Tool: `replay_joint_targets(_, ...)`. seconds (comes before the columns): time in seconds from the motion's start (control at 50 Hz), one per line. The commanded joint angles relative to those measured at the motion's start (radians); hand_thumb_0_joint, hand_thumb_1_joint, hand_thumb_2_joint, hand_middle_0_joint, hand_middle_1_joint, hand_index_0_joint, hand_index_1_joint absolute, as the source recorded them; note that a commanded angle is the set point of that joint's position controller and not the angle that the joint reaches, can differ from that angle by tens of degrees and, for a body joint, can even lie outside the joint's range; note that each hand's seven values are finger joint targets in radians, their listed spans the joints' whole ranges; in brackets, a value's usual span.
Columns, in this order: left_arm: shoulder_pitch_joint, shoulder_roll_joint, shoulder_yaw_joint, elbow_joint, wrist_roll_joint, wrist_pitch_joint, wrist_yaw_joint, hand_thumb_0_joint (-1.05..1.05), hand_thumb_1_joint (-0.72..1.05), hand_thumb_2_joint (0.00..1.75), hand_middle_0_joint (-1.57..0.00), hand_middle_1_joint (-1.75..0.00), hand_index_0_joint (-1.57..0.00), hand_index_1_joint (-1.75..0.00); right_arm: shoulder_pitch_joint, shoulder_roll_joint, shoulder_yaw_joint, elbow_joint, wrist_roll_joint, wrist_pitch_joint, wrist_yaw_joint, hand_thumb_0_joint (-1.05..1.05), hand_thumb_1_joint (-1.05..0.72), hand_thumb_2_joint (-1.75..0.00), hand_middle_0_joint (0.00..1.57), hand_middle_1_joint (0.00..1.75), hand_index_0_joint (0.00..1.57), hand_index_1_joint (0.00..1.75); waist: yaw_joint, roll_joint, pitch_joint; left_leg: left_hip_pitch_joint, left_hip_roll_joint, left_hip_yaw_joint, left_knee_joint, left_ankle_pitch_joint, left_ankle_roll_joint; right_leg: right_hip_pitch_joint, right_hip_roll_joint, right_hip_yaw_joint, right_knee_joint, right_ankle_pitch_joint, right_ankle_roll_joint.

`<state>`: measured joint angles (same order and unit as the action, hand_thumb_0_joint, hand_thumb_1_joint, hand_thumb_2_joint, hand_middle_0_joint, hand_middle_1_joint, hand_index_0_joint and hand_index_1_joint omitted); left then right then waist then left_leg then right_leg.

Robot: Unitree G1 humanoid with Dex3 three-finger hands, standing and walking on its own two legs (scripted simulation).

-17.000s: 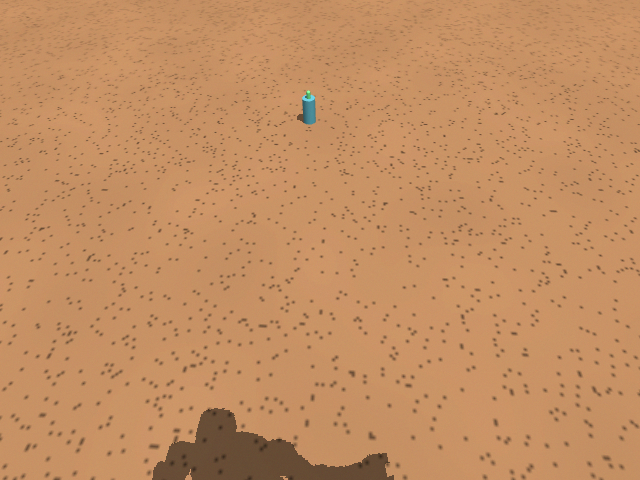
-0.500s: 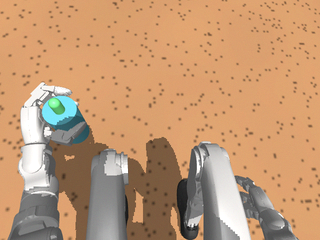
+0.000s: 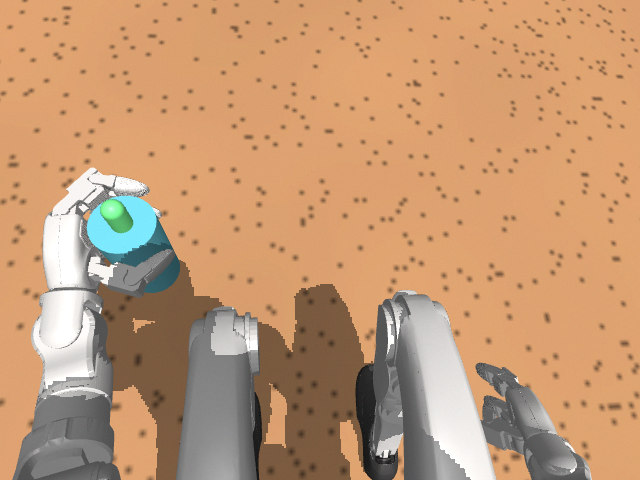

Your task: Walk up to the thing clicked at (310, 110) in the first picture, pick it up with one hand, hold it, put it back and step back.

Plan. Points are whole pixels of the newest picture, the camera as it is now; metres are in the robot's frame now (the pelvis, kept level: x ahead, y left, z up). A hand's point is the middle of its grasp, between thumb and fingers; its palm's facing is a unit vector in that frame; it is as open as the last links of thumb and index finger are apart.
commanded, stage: lift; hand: left
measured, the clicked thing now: (135, 242) +0.40 +0.21 -0.05
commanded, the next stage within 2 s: hold in 1.94 s
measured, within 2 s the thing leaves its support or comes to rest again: neither
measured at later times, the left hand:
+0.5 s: hand (88, 187) +0.39 +0.19 +0.12, palm faces +0.07 -1.00 -0.05, open 9.9 cm
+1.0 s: hand out of the picture +0.39 +0.19 +0.27, palm faces +0.07 -1.00 -0.04, open 9.9 cm
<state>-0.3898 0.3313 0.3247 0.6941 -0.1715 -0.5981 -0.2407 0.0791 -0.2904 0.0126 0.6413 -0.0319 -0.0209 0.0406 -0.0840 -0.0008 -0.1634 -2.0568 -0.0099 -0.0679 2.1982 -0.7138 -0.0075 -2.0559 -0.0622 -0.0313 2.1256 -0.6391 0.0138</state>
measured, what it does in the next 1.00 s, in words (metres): rises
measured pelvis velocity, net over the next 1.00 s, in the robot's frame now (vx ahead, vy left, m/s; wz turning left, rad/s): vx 0.05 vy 0.00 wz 0.02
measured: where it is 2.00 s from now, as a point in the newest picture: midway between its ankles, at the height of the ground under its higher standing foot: (311, 456)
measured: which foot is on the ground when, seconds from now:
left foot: down 0.00-1.00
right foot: down 0.00-1.00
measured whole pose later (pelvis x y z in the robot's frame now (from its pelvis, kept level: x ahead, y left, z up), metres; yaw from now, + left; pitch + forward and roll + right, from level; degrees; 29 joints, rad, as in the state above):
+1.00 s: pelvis +0.05 +0.00 +0.24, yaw +1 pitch +20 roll -2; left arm -0.11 0.25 0.15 0.33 -0.18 -0.32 -0.09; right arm 0.20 -0.24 0.00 0.61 0.03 -0.07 -0.04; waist -0.04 0.01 -0.15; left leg -1.12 0.03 -0.04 1.36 -0.59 -0.01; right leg -1.12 -0.03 -0.05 1.30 -0.53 0.01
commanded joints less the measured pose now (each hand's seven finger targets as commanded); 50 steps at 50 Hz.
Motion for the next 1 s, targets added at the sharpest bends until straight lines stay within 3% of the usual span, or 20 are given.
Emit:
replay_joint_targets(0.0, -0.252, 0.211, 0.057, -0.343, -0.038, -0.065, 0.011, 0.0, 0.22, 1.25, -1.24, -1.41, -1.26, -1.4, 0.071, -0.193, -0.078, -0.106, 0.016, -0.032, -0.018, 0.0, -0.91, -0.9, 0.2, 0.3, 0.2, 0.3, 0.03, 0.144, -0.65, 0.452, -0.015, 0.023, -0.367, 0.089, 0.03, 0.404, 0.034, -0.017, -0.268, 0.087, -0.055)
replay_joint_targets(0.12, -0.143, 0.125, -0.004, -0.342, -0.057, -0.005, 0.013, 0.0, 0.19, 1.26, -1.21, -1.4, -1.24, -1.39, 0.067, -0.181, -0.083, -0.12, 0.031, -0.048, -0.03, 0.0, -0.91, -0.9, 0.2, 0.3, 0.2, 0.3, 0.012, 0.093, -0.606, 0.474, -0.012, 0.03, -0.405, 0.116, 0.033, 0.462, 0.037, -0.007, -0.343, 0.11, -0.051)
replay_joint_targets(0.2, -0.149, 0.159, 0.009, -0.488, -0.057, 0.024, 0.032, 0.0, 0.21, 1.24, -1.21, -1.39, -1.24, -1.38, 0.083, -0.172, -0.089, -0.136, 0.041, -0.046, -0.037, 0.0, -0.9, -0.9, 0.2, 0.3, 0.2, 0.3, 0.039, 0.111, -0.66, 0.552, -0.011, 0.032, -0.454, 0.137, 0.033, 0.539, 0.036, 0.002, -0.398, 0.125, -0.051)
replay_joint_targets(0.24, -0.081, 0.12, -0.016, -0.483, -0.061, 0.047, 0.043, 0.0, 0.22, 1.26, -1.21, -1.4, -1.24, -1.39, 0.067, -0.167, -0.085, -0.151, 0.049, -0.048, -0.04, 0.0, -0.9, -0.9, 0.2, 0.3, 0.2, 0.3, 0.035, 0.086, -0.616, 0.556, -0.011, 0.022, -0.497, 0.116, 0.033, 0.563, 0.034, 0.003, -0.431, 0.104, -0.048)
replay_joint_targets(0.3, -0.069, 0.13, 0.005, -0.549, -0.068, 0.065, 0.065, 0.0, 0.21, 1.26, -1.2, -1.4, -1.23, -1.39, 0.067, -0.162, -0.09, -0.159, 0.061, -0.051, -0.048, 0.0, -0.9, -0.9, 0.2, 0.3, 0.2, 0.3, 0.052, 0.096, -0.63, 0.626, -0.007, 0.014, -0.544, 0.12, 0.03, 0.594, 0.036, 0.002, -0.463, 0.115, -0.049)
replay_joint_targets(0.44, -0.036, 0.117, -0.037, -0.701, -0.059, 0.128, 0.116, 0.0, 0.21, 1.27, -1.19, -1.39, -1.22, -1.38, 0.078, -0.128, -0.084, -0.165, 0.074, -0.056, -0.07, 0.0, -0.9, -0.9, 0.2, 0.3, 0.2, 0.3, 0.047, 0.087, -0.623, 0.762, -0.004, 0.02, -0.648, 0.193, 0.028, 0.767, 0.041, 0.019, -0.599, 0.18, -0.041)
replay_joint_targets(0.46, 0.015, 0.066, -0.077, -0.657, -0.057, 0.143, 0.119, 0.0, 0.2, 1.27, -1.19, -1.4, -1.22, -1.39, 0.081, -0.124, -0.082, -0.164, 0.073, -0.057, -0.071, 0.0, -0.9, -0.9, 0.2, 0.3, 0.2, 0.3, 0.033, 0.078, -0.611, 0.784, -0.004, 0.016, -0.661, 0.225, 0.028, 0.786, 0.043, 0.013, -0.612, 0.213, -0.04)
replay_joint_targets(0.52, 0.051, 0.057, -0.084, -0.658, -0.055, 0.17, 0.137, 0.0, 0.21, 1.28, -1.18, -1.39, -1.21, -1.38, 0.094, -0.123, -0.081, -0.155, 0.078, -0.06, -0.077, 0.0, -0.9, -0.9, 0.2, 0.3, 0.2, 0.3, 0.036, 0.068, -0.56, 0.845, 0.0, 0.01, -0.714, 0.277, 0.027, 0.83, 0.044, 0.008, -0.664, 0.258, -0.04)
replay_joint_targets(0.56, 0.026, 0.092, -0.06, -0.706, -0.047, 0.178, 0.15, 0.0, 0.19, 1.27, -1.19, -1.39, -1.22, -1.38, 0.097, -0.115, -0.081, -0.161, 0.076, -0.059, -0.08, 0.0, -0.9, -0.9, 0.2, 0.3, 0.2, 0.3, 0.042, 0.071, -0.582, 0.888, 0.0, 0.015, -0.748, 0.291, 0.027, 0.904, 0.046, 0.012, -0.71, 0.275, -0.037)
replay_joint_targets(0.58, 0.052, 0.075, -0.084, -0.706, -0.044, 0.188, 0.154, 0.0, 0.17, 1.26, -1.19, -1.38, -1.21, -1.38, 0.104, -0.111, -0.078, -0.162, 0.077, -0.06, -0.082, 0.0, -0.9, -0.9, 0.2, 0.3, 0.2, 0.3, 0.047, 0.064, -0.573, 0.921, 0.002, 0.016, -0.765, 0.31, 0.027, 0.93, 0.047, 0.012, -0.732, 0.292, -0.037)
replay_joint_targets(0.64, 0.085, 0.068, -0.08, -0.72, -0.046, 0.2, 0.171, 0.0, 0.2, 1.27, -1.2, -1.39, -1.23, -1.38, 0.106, -0.095, -0.069, -0.156, 0.078, -0.062, -0.085, 0.0, -0.9, -0.9, 0.2, 0.3, 0.2, 0.3, 0.051, 0.059, -0.512, 0.964, 0.001, 0.011, -0.839, 0.287, 0.025, 0.991, 0.052, 0.006, -0.794, 0.275, -0.034)
replay_joint_targets(0.66, 0.126, 0.049, -0.08, -0.651, -0.044, 0.21, 0.179, 0.0, 0.2, 1.28, -1.2, -1.39, -1.22, -1.38, 0.109, -0.093, -0.067, -0.155, 0.078, -0.063, -0.086, 0.0, -0.9, -0.9, 0.2, 0.3, 0.2, 0.3, 0.045, 0.043, -0.484, 0.974, 0.002, 0.008, -0.86, 0.294, 0.025, 1.008, 0.054, 0.001, -0.812, 0.284, -0.034)
replay_joint_targets(0.74, 0.045, 0.055, -0.088, -0.61, -0.038, 0.197, 0.178, 0.0, 0.21, 1.27, -1.19, -1.37, -1.21, -1.37, 0.114, -0.091, -0.067, -0.14, 0.075, -0.072, -0.088, 0.0, -0.9, -0.9, 0.2, 0.3, 0.2, 0.3, 0.027, 0.046, -0.395, 1.015, 0.009, 0.005, -0.909, 0.318, 0.024, 1.032, 0.056, -0.001, -0.861, 0.308, -0.034)
replay_joint_targets(0.76, 0.058, 0.067, -0.076, -0.612, -0.035, 0.197, 0.177, 0.0, 0.19, 1.26, -1.2, -1.37, -1.22, -1.37, 0.115, -0.093, -0.069, -0.144, 0.075, -0.074, -0.088, 0.0, -0.9, -0.9, 0.2, 0.3, 0.2, 0.3, 0.047, 0.047, -0.401, 1.045, 0.008, 0.009, -0.927, 0.328, 0.023, 1.055, 0.055, 0.0, -0.88, 0.313, -0.035)
replay_joint_targets(0.8, 0.047, 0.05, -0.119, -0.622, -0.029, 0.194, 0.167, 0.0, 0.17, 1.25, -1.2, -1.37, -1.22, -1.37, 0.124, -0.084, -0.065, -0.145, 0.072, -0.078, -0.087, 0.0, -0.9, -0.9, 0.2, 0.3, 0.2, 0.3, 0.033, 0.057, -0.387, 1.08, 0.007, 0.018, -0.955, 0.325, 0.025, 1.1, 0.055, 0.005, -0.921, 0.318, -0.033)
replay_joint_targets(0.82, 0.064, 0.061, -0.1, -0.627, -0.033, 0.193, 0.166, 0.0, 0.18, 1.25, -1.2, -1.37, -1.22, -1.37, 0.121, -0.083, -0.064, -0.146, 0.071, -0.081, -0.086, 0.0, -0.9, -0.9, 0.2, 0.3, 0.2, 0.3, 0.049, 0.051, -0.384, 1.095, 0.007, 0.021, -0.976, 0.322, 0.025, 1.13, 0.055, 0.006, -0.947, 0.316, -0.033)
replay_joint_targets(0.84, 0.076, 0.032, -0.133, -0.594, -0.029, 0.197, 0.159, 0.0, 0.18, 1.24, -1.2, -1.36, -1.22, -1.36, 0.128, -0.083, -0.062, -0.144, 0.069, -0.082, -0.084, 0.0, -0.9, -0.9, 0.2, 0.3, 0.2, 0.3, 0.037, 0.061, -0.375, 1.117, 0.007, 0.02, -0.996, 0.335, 0.022, 1.142, 0.056, 0.004, -0.958, 0.33, -0.034)
replay_joint_targets(0.86, 0.035, 0.048, -0.114, -0.616, -0.033, 0.192, 0.157, 0.0, 0.19, 1.25, -1.19, -1.36, -1.21, -1.36, 0.123, -0.089, -0.066, -0.144, 0.069, -0.084, -0.083, 0.0, -0.9, -0.9, 0.2, 0.3, 0.2, 0.3, 0.051, 0.076, -0.369, 1.147, 0.01, 0.018, -1.02, 0.331, 0.019, 1.137, 0.056, 0.002, -0.972, 0.321, -0.035)
replay_joint_targets(0.9, 0.015, 0.054, -0.126, -0.636, -0.031, 0.188, 0.15, 0.0, 0.18, 1.24, -1.19, -1.36, -1.21, -1.36, 0.13, -0.092, -0.067, -0.138, 0.069, -0.085, -0.083, 0.0, -0.9, -0.9, 0.2, 0.3, 0.2, 0.3, 0.053, 0.103, -0.383, 1.215, 0.016, 0.011, -1.05, 0.354, 0.01, 1.146, 0.057, -0.003, -0.99, 0.329, -0.037)
replay_joint_targets(0.98, 0.047, 0.051, -0.11, -0.622, -0.042, 0.18, 0.146, 0.0, 0.17, 1.25, -1.23, -1.38, -1.25, -1.38, 0.137, -0.086, -0.06, -0.13, 0.067, -0.09, -0.08, 0.0, -0.9, -0.9, 0.2, 0.3, 0.2, 0.3, 0.063, 0.1, -0.373, 1.284, 0.02, -0.002, -1.108, 0.38, 0.003, 1.191, 0.061, -0.014, -1.023, 0.342, -0.038)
